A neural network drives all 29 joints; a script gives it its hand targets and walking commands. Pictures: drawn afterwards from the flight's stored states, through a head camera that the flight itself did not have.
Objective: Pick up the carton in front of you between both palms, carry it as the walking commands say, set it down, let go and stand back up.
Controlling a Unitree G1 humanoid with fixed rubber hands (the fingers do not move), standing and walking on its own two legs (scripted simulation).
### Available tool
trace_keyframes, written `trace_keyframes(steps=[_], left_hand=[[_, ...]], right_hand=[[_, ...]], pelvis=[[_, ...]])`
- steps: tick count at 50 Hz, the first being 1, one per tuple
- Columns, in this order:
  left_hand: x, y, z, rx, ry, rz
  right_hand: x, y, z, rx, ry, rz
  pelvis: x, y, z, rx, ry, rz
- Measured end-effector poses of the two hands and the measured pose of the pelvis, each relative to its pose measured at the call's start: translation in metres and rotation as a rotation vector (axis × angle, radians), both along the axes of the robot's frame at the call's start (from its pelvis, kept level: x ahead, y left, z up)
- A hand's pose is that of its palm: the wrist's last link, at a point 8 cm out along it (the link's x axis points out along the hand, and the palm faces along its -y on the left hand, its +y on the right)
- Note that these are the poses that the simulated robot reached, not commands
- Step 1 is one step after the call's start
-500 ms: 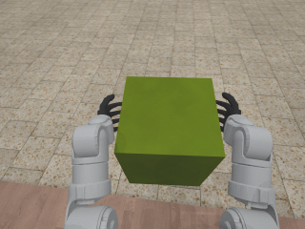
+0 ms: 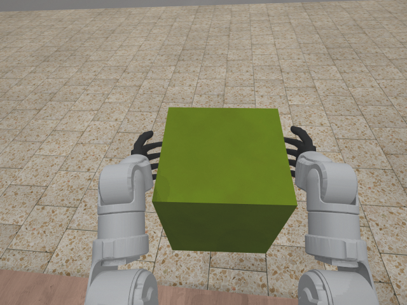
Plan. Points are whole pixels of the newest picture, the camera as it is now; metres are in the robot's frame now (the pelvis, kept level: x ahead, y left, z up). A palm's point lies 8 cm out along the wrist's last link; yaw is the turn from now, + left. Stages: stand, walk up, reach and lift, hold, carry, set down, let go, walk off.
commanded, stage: carry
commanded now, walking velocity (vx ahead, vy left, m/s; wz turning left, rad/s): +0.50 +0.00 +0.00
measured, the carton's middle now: (220, 185) +0.35 -0.01 +0.05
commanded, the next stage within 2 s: none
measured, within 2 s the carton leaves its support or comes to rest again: neither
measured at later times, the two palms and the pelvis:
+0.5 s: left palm (163, 110) +0.54 +0.12 +0.11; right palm (287, 104) +0.53 -0.18 +0.12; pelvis +0.19 -0.01 -0.01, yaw -2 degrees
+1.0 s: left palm (194, 79) +0.84 +0.05 +0.02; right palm (279, 74) +0.84 -0.25 +0.02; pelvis +0.51 -0.07 -0.13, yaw -1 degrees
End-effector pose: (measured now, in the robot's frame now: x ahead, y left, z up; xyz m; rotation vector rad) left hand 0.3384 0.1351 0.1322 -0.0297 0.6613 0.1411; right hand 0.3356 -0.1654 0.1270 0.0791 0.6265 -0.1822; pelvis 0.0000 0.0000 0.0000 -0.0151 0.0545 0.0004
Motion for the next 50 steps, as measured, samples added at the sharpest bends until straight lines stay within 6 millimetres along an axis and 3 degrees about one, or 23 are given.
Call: trace_keyframes(steps=[5, 10, 17, 25, 30, 37, 40, 43, 46, 50], left_hand=[[0.015, -0.008, -0.018, -0.001, 0.057, 0.033], [0.046, -0.011, -0.013, -0.007, 0.033, 0.046], [0.114, -0.015, 0.004, -0.011, -0.024, 0.022], [0.204, -0.015, -0.021, -0.042, -0.012, -0.048], [0.243, -0.023, -0.035, -0.038, 0.055, -0.062], [0.318, -0.029, -0.027, -0.050, -0.030, -0.050], [0.355, -0.039, -0.031, -0.059, -0.061, -0.051], [0.395, -0.054, -0.046, -0.068, -0.062, -0.052], [0.441, -0.070, -0.068, -0.048, -0.072, -0.048], [0.504, -0.080, -0.110, 0.009, -0.102, -0.014]], right_hand=[[0.030, -0.008, -0.012, 0.022, 0.056, 0.017], [0.063, -0.011, -0.007, 0.036, 0.032, 0.015], [0.120, -0.015, 0.008, 0.032, -0.025, -0.009], [0.191, -0.014, -0.005, -0.028, -0.013, -0.060], [0.222, -0.022, -0.025, -0.006, 0.054, -0.090], [0.304, -0.028, -0.012, -0.010, -0.032, -0.070], [0.342, -0.038, -0.012, -0.026, -0.061, -0.064], [0.382, -0.053, -0.025, -0.038, -0.062, -0.063], [0.430, -0.069, -0.051, -0.026, -0.072, -0.054], [0.508, -0.080, -0.104, 0.005, -0.102, -0.003]], pelvis=[[0.023, -0.016, 0.008, 0.029, 0.002, -0.011], [0.051, -0.024, 0.017, 0.042, 0.010, -0.025], [0.109, -0.021, 0.019, 0.032, 0.026, -0.041], [0.193, -0.007, -0.006, 0.030, 0.020, -0.044], [0.236, -0.001, -0.001, 0.018, 0.019, -0.037], [0.304, -0.012, -0.004, 0.015, 0.035, -0.032], [0.342, -0.023, -0.015, 0.030, 0.032, -0.020], [0.388, -0.038, -0.035, 0.052, 0.019, -0.011], [0.441, -0.052, -0.068, 0.068, -0.004, -0.016], [0.510, -0.073, -0.132, 0.072, -0.025, -0.027]])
